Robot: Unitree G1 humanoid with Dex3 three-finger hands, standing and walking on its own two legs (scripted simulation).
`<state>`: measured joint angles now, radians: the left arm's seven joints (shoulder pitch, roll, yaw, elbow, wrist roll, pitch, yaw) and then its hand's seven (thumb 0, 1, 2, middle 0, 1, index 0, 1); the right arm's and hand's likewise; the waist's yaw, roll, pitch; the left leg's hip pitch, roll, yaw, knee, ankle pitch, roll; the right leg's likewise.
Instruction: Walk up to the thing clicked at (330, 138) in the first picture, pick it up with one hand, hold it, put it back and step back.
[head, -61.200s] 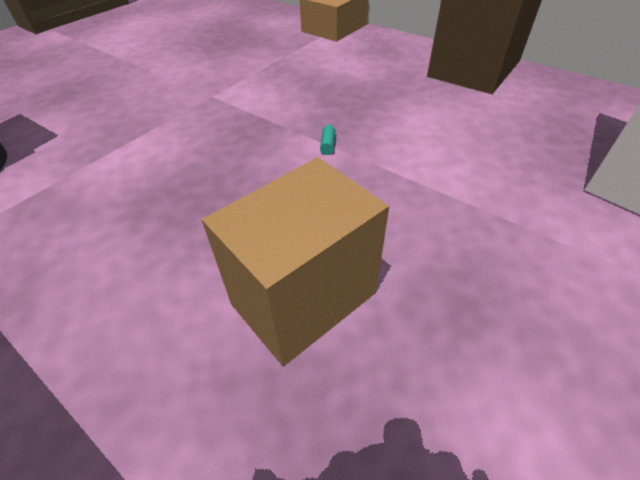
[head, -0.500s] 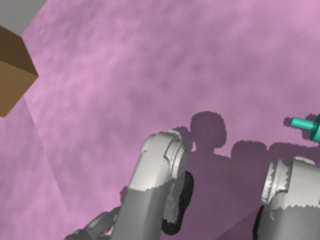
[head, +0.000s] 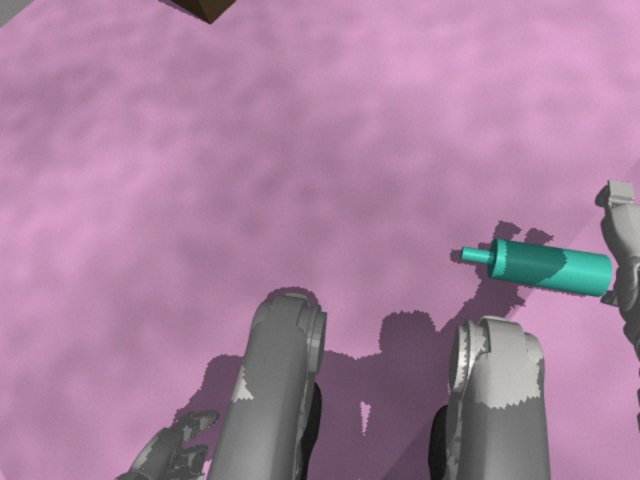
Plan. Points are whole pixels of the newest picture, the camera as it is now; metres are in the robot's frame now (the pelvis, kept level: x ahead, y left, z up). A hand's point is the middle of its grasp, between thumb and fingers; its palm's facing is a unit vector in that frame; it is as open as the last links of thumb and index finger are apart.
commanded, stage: withdraw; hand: right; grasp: from above
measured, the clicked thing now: (528, 264) +0.45 -0.28 -0.30
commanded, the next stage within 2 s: home in 0.48 s
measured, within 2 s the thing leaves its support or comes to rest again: rests again in 0.58 s
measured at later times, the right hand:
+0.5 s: hand (580, 277) +0.40 -0.30 -0.18, palm faces -0.31 +0.05 -0.95, open 13.9 cm
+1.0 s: hand out of the picture +0.32 -0.27 +0.00, palm faces -0.32 +0.48 -0.82, open 9.6 cm
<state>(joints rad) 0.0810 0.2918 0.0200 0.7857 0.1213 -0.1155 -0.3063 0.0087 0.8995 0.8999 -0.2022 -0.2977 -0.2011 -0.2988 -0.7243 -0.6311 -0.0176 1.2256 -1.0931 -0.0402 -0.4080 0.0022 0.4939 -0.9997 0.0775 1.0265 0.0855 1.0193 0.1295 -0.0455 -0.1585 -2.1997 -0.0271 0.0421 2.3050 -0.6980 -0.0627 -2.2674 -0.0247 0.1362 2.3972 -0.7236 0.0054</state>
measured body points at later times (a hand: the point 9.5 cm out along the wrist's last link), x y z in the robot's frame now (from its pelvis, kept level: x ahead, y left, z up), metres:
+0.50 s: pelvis -0.02 +0.01 -0.03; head +0.18 -0.08 +0.37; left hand +0.09 +0.30 -0.12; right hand +0.41 -0.30 -0.13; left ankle +0.10 +0.13 -0.31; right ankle +0.07 -0.13 -0.31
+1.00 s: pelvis +0.00 +0.00 +0.11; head +0.17 -0.04 +0.53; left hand +0.15 +0.27 -0.01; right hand +0.33 -0.30 +0.04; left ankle +0.10 +0.13 -0.31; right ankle +0.07 -0.13 -0.31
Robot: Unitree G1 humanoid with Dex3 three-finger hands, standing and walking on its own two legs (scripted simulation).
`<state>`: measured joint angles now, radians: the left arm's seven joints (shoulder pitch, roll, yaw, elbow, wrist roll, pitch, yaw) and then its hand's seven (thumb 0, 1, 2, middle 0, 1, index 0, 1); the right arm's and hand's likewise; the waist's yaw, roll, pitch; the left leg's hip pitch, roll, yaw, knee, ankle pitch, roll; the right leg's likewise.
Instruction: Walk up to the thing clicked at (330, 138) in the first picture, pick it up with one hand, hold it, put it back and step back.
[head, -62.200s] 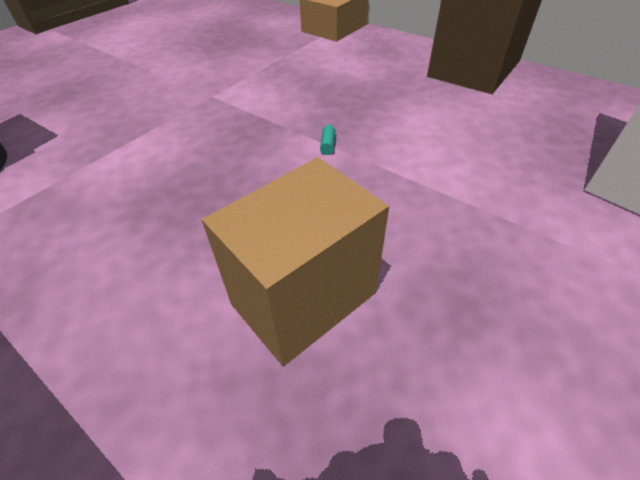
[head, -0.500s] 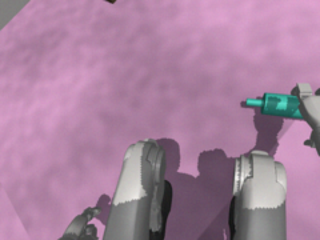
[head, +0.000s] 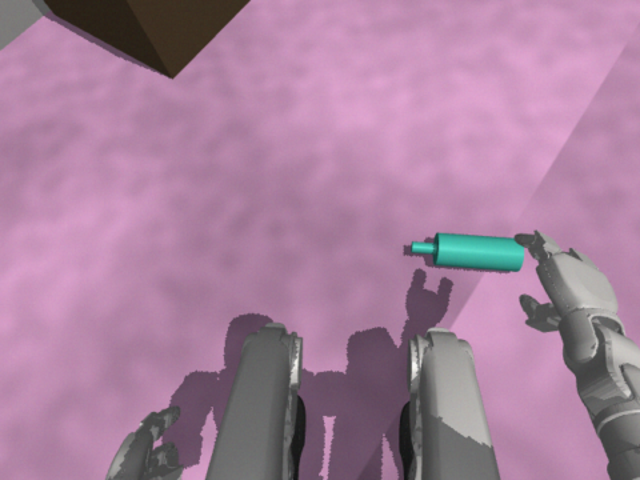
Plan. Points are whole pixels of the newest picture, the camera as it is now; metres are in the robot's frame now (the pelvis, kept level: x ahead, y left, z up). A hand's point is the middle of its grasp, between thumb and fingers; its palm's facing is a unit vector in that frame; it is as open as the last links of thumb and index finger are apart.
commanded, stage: home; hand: right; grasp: from above
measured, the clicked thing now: (463, 251) +0.53 -0.26 -0.42
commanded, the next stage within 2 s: none
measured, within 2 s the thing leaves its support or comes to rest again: neither
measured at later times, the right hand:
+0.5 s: hand (633, 386) +0.24 -0.21 +0.11, palm faces +0.01 +0.93 -0.36, open 7.4 cm
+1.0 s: hand out of the picture +0.22 -0.19 +0.21, palm faces +0.15 +0.97 -0.18, open 7.4 cm
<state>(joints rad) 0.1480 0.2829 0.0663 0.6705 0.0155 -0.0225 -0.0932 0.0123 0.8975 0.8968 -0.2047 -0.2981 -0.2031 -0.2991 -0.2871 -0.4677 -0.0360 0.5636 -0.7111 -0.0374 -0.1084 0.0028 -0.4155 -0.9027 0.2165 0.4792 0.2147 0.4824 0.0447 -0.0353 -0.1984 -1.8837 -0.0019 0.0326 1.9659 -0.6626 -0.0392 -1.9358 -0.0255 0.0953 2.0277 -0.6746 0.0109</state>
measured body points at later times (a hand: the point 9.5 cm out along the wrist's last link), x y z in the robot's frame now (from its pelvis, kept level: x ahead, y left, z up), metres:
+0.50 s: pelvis +0.04 +0.00 +0.18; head +0.12 -0.03 +0.62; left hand +0.24 +0.21 +0.10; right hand +0.23 -0.26 +0.13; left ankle +0.09 +0.14 -0.42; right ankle +0.08 -0.13 -0.42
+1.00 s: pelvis +0.08 +0.00 +0.26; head +0.09 -0.01 +0.71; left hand +0.27 +0.23 +0.21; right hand +0.21 -0.24 +0.23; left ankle +0.09 +0.14 -0.42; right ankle +0.08 -0.13 -0.42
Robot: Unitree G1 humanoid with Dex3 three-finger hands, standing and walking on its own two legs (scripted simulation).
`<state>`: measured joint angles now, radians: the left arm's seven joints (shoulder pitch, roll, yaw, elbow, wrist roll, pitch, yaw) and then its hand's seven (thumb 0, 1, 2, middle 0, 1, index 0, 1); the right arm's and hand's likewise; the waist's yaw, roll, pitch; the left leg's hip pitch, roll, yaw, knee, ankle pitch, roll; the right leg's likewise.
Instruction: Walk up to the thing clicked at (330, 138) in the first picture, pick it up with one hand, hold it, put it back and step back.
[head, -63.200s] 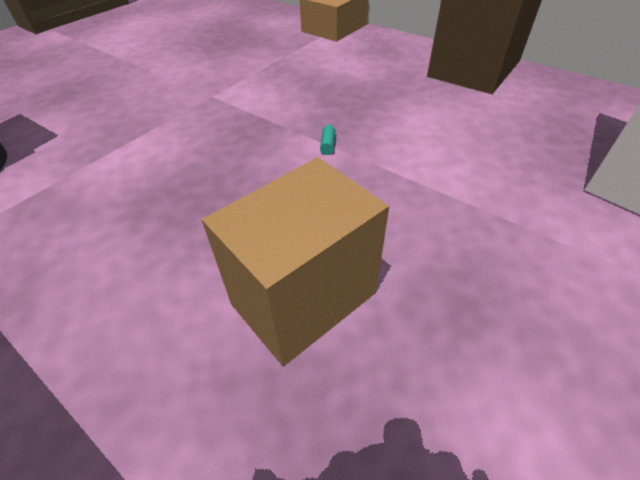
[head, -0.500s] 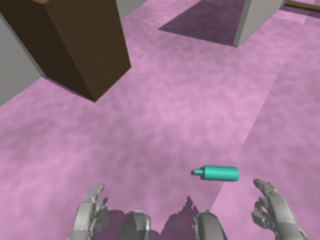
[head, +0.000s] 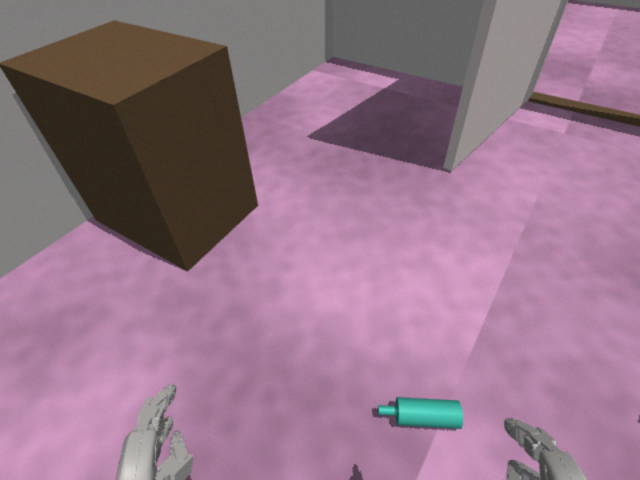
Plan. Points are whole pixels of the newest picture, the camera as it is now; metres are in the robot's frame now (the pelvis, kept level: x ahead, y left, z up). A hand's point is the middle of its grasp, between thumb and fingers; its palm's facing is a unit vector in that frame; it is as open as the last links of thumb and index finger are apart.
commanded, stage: home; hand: right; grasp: from above
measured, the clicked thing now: (418, 412) +0.47 -0.22 -0.68
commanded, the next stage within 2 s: stand in 1.80 s
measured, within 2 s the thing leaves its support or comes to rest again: neither
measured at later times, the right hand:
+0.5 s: hand out of the picture +0.16 -0.18 -0.04, palm faces +0.05 +0.98 -0.19, open 7.4 cm
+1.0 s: hand out of the picture +0.17 -0.18 -0.05, palm faces +0.04 +0.98 -0.19, open 7.4 cm
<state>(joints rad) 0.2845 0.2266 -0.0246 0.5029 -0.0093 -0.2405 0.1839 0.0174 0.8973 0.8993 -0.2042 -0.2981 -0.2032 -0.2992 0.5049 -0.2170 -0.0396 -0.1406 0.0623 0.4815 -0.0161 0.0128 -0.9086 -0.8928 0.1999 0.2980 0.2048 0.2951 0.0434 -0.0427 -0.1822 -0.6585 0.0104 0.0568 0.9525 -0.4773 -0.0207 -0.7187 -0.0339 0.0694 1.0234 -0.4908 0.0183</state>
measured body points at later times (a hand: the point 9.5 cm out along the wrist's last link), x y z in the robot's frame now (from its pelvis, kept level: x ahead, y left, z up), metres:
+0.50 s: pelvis +0.00 +0.00 +0.00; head +0.02 -0.01 +0.45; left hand +0.16 +0.24 -0.06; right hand +0.16 -0.23 -0.03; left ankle +0.00 +0.14 -0.68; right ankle +0.01 -0.13 -0.68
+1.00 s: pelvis +0.00 -0.01 +0.00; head +0.02 -0.02 +0.45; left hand +0.17 +0.24 -0.06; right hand +0.16 -0.24 -0.03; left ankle +0.00 +0.14 -0.68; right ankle +0.01 -0.13 -0.68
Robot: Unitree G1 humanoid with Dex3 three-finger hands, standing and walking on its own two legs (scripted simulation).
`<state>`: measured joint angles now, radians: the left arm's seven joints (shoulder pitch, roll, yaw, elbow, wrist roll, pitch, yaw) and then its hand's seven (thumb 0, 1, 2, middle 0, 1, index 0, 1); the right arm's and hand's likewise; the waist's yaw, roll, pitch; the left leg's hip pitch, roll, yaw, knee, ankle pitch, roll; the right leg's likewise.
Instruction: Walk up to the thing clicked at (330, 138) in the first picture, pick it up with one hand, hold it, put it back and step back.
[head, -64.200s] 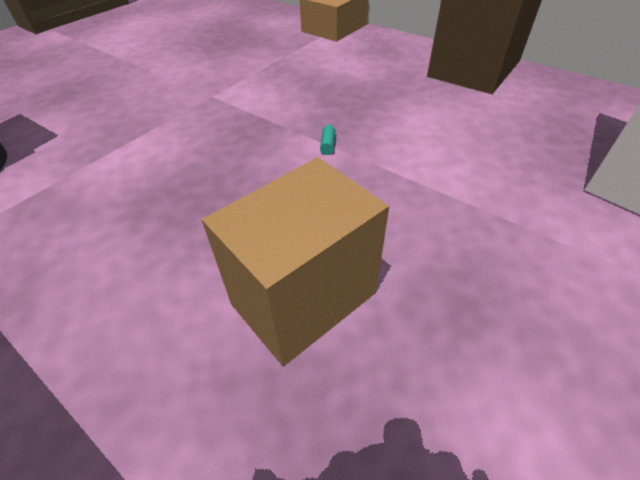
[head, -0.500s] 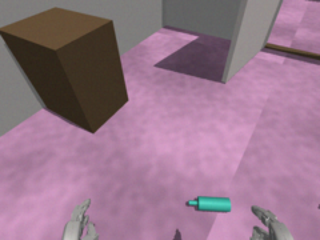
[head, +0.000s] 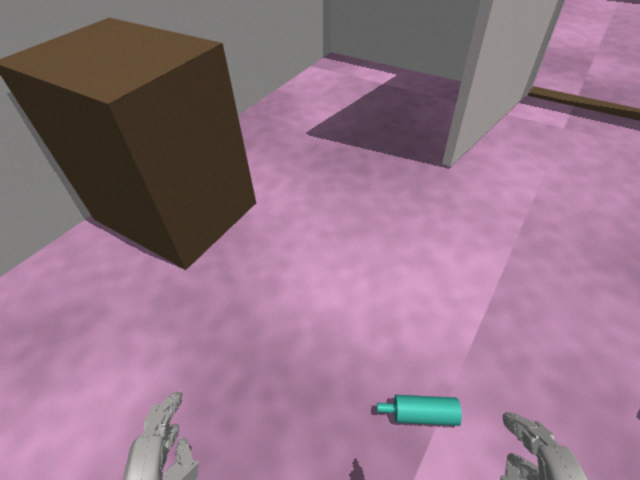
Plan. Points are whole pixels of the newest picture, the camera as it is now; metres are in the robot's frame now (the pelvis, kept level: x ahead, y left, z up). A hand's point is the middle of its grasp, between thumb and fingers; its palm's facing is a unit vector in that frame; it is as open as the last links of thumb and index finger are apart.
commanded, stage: home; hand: right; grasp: from above
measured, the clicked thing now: (417, 409) +0.47 -0.21 -0.68
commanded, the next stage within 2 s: stand in 0.80 s
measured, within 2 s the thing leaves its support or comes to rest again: neither
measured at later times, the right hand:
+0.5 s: hand out of the picture +0.16 -0.18 -0.05, palm faces +0.05 +0.98 -0.19, open 7.4 cm
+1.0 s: hand out of the picture +0.16 -0.20 -0.08, palm faces +0.01 +0.96 -0.29, open 7.4 cm
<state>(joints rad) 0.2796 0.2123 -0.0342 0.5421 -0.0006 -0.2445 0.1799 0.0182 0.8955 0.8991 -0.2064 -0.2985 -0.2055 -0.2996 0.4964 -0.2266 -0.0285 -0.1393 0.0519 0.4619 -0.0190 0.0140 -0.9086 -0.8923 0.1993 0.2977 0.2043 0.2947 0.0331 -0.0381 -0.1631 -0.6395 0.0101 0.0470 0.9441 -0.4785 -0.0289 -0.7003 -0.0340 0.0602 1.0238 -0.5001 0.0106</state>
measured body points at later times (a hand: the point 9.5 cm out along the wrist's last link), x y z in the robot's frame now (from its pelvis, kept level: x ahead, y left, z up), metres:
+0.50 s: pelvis +0.00 +0.00 +0.00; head +0.01 -0.01 +0.45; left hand +0.16 +0.24 -0.06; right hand +0.16 -0.23 -0.03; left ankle +0.00 +0.14 -0.68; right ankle +0.01 -0.12 -0.68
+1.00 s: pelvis -0.01 +0.00 +0.01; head +0.02 -0.01 +0.46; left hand +0.15 +0.25 -0.08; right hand +0.16 -0.25 -0.06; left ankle +0.00 +0.14 -0.68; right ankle +0.01 -0.12 -0.68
